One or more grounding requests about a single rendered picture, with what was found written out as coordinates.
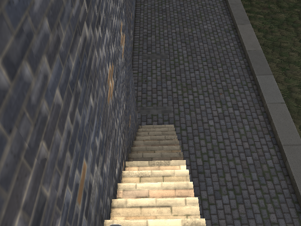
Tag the stairs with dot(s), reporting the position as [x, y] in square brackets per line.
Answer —
[155, 188]

